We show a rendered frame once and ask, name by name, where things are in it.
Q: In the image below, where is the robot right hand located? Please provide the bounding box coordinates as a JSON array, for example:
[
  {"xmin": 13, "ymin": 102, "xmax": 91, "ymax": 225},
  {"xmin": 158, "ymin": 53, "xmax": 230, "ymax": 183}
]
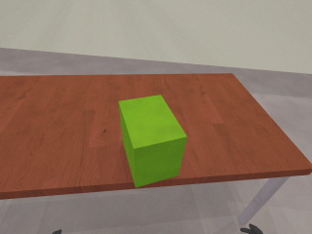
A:
[{"xmin": 240, "ymin": 224, "xmax": 263, "ymax": 234}]

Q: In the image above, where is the table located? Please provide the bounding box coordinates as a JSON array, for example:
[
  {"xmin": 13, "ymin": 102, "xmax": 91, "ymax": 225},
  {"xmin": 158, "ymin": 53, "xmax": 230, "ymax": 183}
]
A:
[{"xmin": 0, "ymin": 73, "xmax": 312, "ymax": 225}]

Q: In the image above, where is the carton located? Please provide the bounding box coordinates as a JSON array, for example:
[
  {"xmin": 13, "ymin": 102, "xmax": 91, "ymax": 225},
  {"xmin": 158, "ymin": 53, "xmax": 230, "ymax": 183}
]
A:
[{"xmin": 118, "ymin": 95, "xmax": 187, "ymax": 188}]

